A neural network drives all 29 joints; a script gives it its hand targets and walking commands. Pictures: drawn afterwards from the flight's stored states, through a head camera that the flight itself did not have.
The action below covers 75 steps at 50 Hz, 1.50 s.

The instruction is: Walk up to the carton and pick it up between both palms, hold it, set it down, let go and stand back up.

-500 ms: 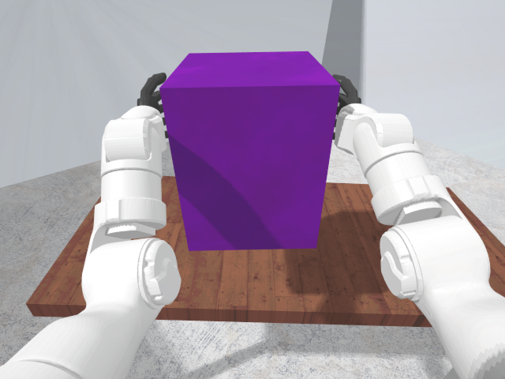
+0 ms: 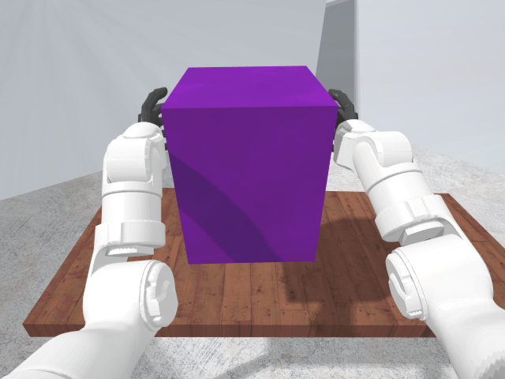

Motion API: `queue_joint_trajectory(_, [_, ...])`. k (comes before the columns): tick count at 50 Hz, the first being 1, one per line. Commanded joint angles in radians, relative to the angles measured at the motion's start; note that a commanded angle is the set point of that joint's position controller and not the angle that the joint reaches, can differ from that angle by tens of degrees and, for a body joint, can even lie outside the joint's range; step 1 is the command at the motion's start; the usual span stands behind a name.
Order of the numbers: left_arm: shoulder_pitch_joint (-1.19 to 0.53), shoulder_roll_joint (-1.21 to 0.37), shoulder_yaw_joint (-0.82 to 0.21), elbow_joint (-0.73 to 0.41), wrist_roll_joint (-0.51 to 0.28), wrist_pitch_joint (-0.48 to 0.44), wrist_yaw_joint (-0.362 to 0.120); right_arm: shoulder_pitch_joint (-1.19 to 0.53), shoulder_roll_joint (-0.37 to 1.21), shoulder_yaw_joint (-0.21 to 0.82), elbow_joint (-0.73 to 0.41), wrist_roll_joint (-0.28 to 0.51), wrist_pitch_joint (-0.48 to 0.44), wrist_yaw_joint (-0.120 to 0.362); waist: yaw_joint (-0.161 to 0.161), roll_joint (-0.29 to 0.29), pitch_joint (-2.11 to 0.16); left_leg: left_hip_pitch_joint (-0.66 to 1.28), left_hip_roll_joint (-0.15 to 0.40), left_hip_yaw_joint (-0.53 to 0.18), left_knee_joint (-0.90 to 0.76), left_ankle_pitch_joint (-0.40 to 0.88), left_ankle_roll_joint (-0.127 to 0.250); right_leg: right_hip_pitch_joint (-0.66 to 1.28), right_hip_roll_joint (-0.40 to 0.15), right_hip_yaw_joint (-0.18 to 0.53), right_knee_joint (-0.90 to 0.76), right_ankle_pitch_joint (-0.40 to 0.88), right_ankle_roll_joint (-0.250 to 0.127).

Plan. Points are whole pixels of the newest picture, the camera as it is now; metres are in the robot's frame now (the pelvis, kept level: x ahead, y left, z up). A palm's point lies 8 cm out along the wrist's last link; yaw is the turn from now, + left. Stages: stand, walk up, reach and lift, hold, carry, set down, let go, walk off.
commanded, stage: hold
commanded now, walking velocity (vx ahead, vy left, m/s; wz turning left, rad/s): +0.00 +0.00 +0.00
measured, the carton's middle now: (249, 161) +0.37 +0.01 +0.24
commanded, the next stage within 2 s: none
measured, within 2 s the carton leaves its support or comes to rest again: neither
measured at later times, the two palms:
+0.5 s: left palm (152, 139) +0.34 +0.15 +0.29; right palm (352, 135) +0.34 -0.14 +0.30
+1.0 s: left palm (153, 129) +0.37 +0.15 +0.29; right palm (347, 127) +0.36 -0.14 +0.31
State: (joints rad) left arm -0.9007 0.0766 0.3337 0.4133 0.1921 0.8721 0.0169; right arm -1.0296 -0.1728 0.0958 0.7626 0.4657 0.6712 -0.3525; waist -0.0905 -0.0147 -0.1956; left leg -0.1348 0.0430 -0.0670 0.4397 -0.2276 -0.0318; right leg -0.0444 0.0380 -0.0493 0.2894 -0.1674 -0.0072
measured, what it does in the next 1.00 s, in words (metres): stands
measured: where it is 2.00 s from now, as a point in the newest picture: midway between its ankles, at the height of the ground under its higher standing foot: outside the picture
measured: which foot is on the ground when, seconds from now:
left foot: down 0.00-1.00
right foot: down 0.00-1.00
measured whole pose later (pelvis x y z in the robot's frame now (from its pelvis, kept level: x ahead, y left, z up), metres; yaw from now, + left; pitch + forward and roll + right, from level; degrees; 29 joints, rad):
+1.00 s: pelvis -0.01 +0.00 +0.00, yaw +0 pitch -3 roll -2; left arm -1.01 0.10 0.36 0.57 0.20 0.81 0.02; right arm -1.13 -0.16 0.01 0.87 0.39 0.66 -0.33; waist -0.08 -0.02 -0.20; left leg -0.18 0.04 -0.07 0.43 -0.20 -0.04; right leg -0.11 0.04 -0.05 0.30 -0.15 -0.01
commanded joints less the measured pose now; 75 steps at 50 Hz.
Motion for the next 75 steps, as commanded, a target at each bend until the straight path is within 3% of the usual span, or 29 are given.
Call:
queue_joint_trajectory(1, [-0.864,-0.732,-0.461,-0.214,-0.194,-0.061,-0.105,-0.913,0.640,0.111,-0.447,0.158,-0.053,0.152,-0.050,0.161,-0.320,0.130,-0.081,0.002,-0.038,0.431,-0.091,0.073,0.076,0.033,-0.001,0.294,0.048])
queue_joint_trajectory(3, [-0.800,-0.677,-0.392,-0.162,-0.142,-0.047,-0.108,-0.862,0.656,0.118,-0.348,0.161,-0.036,0.161,-0.005,0.110,-0.213,0.109,-0.085,0.018,-0.054,0.361,-0.066,0.072,0.065,0.037,-0.018,0.254,0.049])
queue_joint_trajectory(5, [-0.788,-0.675,-0.394,-0.155,-0.132,-0.039,-0.111,-0.862,0.635,0.129,-0.359,0.157,-0.034,0.162,-0.009,0.099,-0.211,0.089,-0.083,0.013,-0.066,0.320,-0.063,0.081,0.066,0.037,-0.008,0.230,0.050])
queue_joint_trajectory(7, [-0.777,-0.646,-0.374,-0.089,-0.109,-0.031,-0.119,-0.902,0.607,0.109,-0.339,0.160,-0.035,0.174,0.007,0.108,-0.160,0.066,-0.081,0.018,-0.083,0.265,-0.061,0.063,0.063,0.039,-0.018,0.169,0.040])
queue_joint_trajectory(8, [-0.784,-0.631,-0.346,-0.087,-0.104,-0.034,-0.117,-0.932,0.637,0.114,-0.366,0.161,-0.037,0.174,0.035,0.068,-0.178,0.052,-0.088,0.026,-0.086,0.241,-0.045,0.080,0.063,0.042,-0.021,0.148,0.043])
queue_joint_trajectory(9, [-0.817,-0.626,-0.353,-0.142,-0.101,-0.041,-0.122,-0.879,0.649,0.104,-0.296,0.147,-0.031,0.179,0.025,0.090,-0.175,0.040,-0.085,0.036,-0.094,0.240,-0.052,0.074,0.062,0.047,-0.016,0.155,0.040])
queue_joint_trajectory(10, [-0.817,-0.642,-0.363,-0.137,-0.131,-0.045,-0.116,-0.936,0.660,0.126,-0.361,0.163,-0.043,0.185,0.030,0.056,-0.249,0.051,-0.081,0.025,-0.082,0.265,-0.044,0.096,0.068,0.046,-0.005,0.188,0.040])
queue_joint_trajectory(12, [-0.864,-0.657,-0.394,-0.171,-0.151,-0.051,-0.108,-0.949,0.665,0.112,-0.353,0.160,-0.044,0.183,0.009,0.099,-0.293,0.059,-0.082,0.025,-0.075,0.294,-0.053,0.105,0.069,0.043,0.001,0.222,0.036])
queue_joint_trajectory(14, [-0.851,-0.664,-0.408,-0.161,-0.167,-0.056,-0.100,-0.983,0.673,0.127,-0.421,0.167,-0.054,0.184,0.020,0.085,-0.344,0.089,-0.088,0.024,-0.053,0.335,-0.047,0.099,0.071,0.052,-0.001,0.258,0.044])
queue_joint_trajectory(16, [-0.880,-0.644,-0.376,-0.127,-0.158,-0.066,-0.099,-0.949,0.675,0.099,-0.335,0.136,-0.048,0.185,0.017,0.071,-0.281,0.056,-0.081,0.022,-0.076,0.247,-0.039,0.059,0.069,0.047,-0.014,0.181,0.043])
queue_joint_trajectory(20, [-0.846,-0.668,-0.387,-0.066,-0.164,-0.066,-0.103,-0.991,0.674,0.098,-0.387,0.113,-0.061,0.181,0.008,0.055,-0.303,0.037,-0.086,0.029,-0.079,0.195,-0.030,0.058,0.062,0.047,-0.018,0.148,0.042])
queue_joint_trajectory(22, [-0.877,-0.640,-0.357,-0.030,-0.160,-0.074,-0.109,-0.991,0.683,0.065,-0.329,0.089,-0.055,0.179,0.012,0.037,-0.264,-0.007,-0.090,0.026,-0.094,0.096,-0.017,0.040,0.049,0.052,-0.025,0.075,0.047])
queue_joint_trajectory(29, [-0.954,-0.636,-0.359,-0.030,-0.192,-0.105,-0.113,-1.043,0.700,0.022,-0.312,0.058,-0.071,0.177,-0.003,0.076,-0.340,-0.024,-0.092,0.042,-0.096,0.058,-0.010,0.049,0.033,0.062,-0.028,0.051,0.054])
queue_joint_trajectory(32, [-0.962,-0.609,-0.316,0.096,-0.159,-0.105,-0.123,-1.029,0.673,-0.025,-0.212,0.025,-0.071,0.175,-0.006,0.109,-0.265,-0.053,-0.097,0.049,-0.104,-0.019,-0.008,0.004,0.023,0.063,-0.044,-0.035,0.050])
queue_joint_trajectory(37, [-0.948,-0.613,-0.288,0.085,-0.147,-0.114,-0.129,-1.036,0.651,-0.017,-0.189,0.037,-0.075,0.184,-0.003,0.103,-0.272,-0.058,-0.092,0.036,-0.114,0.004,-0.007,0.028,0.027,0.051,-0.035,-0.012,0.052])
queue_joint_trajectory(42, [-0.930,-0.626,-0.322,0.064,-0.174,-0.123,-0.131,-1.080,0.665,0.030,-0.300,0.069,-0.089,0.163,-0.004,0.105,-0.372,0.013,-0.104,0.044,-0.081,0.144,-0.019,0.075,0.032,0.047,-0.022,0.127,0.065])
queue_joint_trajectory(44, [-0.925,-0.614,-0.305,0.056,-0.158,-0.119,-0.126,-1.038,0.657,0.036,-0.264,0.082,-0.081,0.162,0.003,0.107,-0.321,0.011,-0.108,0.036,-0.075,0.176,-0.020,0.062,0.037,0.047,-0.020,0.144,0.062])
queue_joint_trajectory(46, [-0.892,-0.622,-0.305,0.022,-0.158,-0.115,-0.123,-1.007,0.669,0.072,-0.283,0.111,-0.072,0.161,0.015,0.087,-0.359,0.041,-0.106,0.034,-0.064,0.234,-0.023,0.083,0.046,0.041,-0.015,0.180,0.061])
queue_joint_trajectory(49, [-0.895,-0.658,-0.369,-0.069,-0.166,-0.101,-0.117,-0.957,0.655,0.095,-0.303,0.136,-0.071,0.153,-0.005,0.138,-0.398,0.108,-0.105,0.036,-0.046,0.362,-0.055,0.104,0.065,0.030,-0.002,0.273,0.057])
queue_joint_trajectory(53, [-0.849,-0.679,-0.396,-0.172,-0.184,-0.078,-0.115,-0.939,0.662,0.152,-0.425,0.191,-0.060,0.144,-0.008,0.111,-0.399,0.153,-0.106,0.021,-0.014,0.491,-0.062,0.132,0.071,0.034,0.008,0.395,0.069])
queue_joint_trajectory(56, [-0.857,-0.664,-0.405,-0.193,-0.179,-0.070,-0.111,-0.902,0.647,0.130,-0.373,0.172,-0.044,0.141,-0.027,0.112,-0.340,0.145,-0.093,0.008,-0.031,0.445,-0.068,0.105,0.071,0.033,0.006,0.350,0.064])
queue_joint_trajectory(58, [-0.786,-0.672,-0.410,-0.154,-0.182,-0.057,-0.112,-0.934,0.657,0.137,-0.451,0.176,-0.045,0.146,-0.022,0.058,-0.309,0.137,-0.090,0.010,-0.036,0.414,-0.058,0.085,0.069,0.029,-0.007,0.335,0.068])
queue_joint_trajectory(62, [-0.823,-0.697,-0.441,-0.209,-0.185,-0.052,-0.100,-0.927,0.659,0.156,-0.455,0.186,-0.041,0.159,-0.014,0.084,-0.303,0.113,-0.080,0.000,-0.048,0.411,-0.066,0.104,0.079,0.038,0.002,0.308,0.051])
queue_joint_trajectory(66, [-0.797,-0.660,-0.384,-0.147,-0.138,-0.039,-0.105,-0.895,0.654,0.123,-0.389,0.151,-0.031,0.168,0.004,0.081,-0.213,0.097,-0.080,0.017,-0.069,0.320,-0.049,0.062,0.067,0.043,-0.020,0.232,0.044])
queue_joint_trajectory(68, [-0.807,-0.663,-0.406,-0.159,-0.161,-0.046,-0.109,-0.918,0.661,0.127,-0.403,0.160,-0.039,0.170,0.004,0.073,-0.257,0.087,-0.080,0.019,-0.069,0.297,-0.050,0.077,0.065,0.044,-0.018,0.224,0.042])
queue_joint_trajectory(69, [-0.813,-0.688,-0.437,-0.174,-0.183,-0.045,-0.109,-0.922,0.664,0.130,-0.430,0.164,-0.043,0.171,-0.017,0.089,-0.309,0.098,-0.079,0.014,-0.059,0.337,-0.055,0.094,0.067,0.042,-0.003,0.284,0.045])
queue_joint_trajectory(71, [-0.816,-0.643,-0.388,-0.132,-0.155,-0.048,-0.105,-0.936,0.678,0.140,-0.395,0.169,-0.032,0.171,0.013,0.046,-0.271,0.089,-0.092,0.019,-0.062,0.303,-0.034,0.079,0.065,0.046,-0.017,0.246,0.052])
queue_joint_trajectory(73, [-0.821,-0.657,-0.397,-0.187,-0.149,-0.049,-0.103,-0.931,0.695,0.165,-0.431,0.178,-0.038,0.170,0.031,0.073,-0.341,0.114,-0.097,0.021,-0.047,0.364,-0.036,0.106,0.069,0.050,-0.006,0.293,0.055])
queue_joint_trajectory(75, [-0.807,-0.632,-0.370,-0.115,-0.137,-0.041,-0.106,-0.927,0.658,0.132,-0.379,0.152,-0.032,0.168,0.015,0.080,-0.269,0.087,-0.094,0.024,-0.062,0.273,-0.033,0.072,0.062,0.052,-0.028,0.203,0.046])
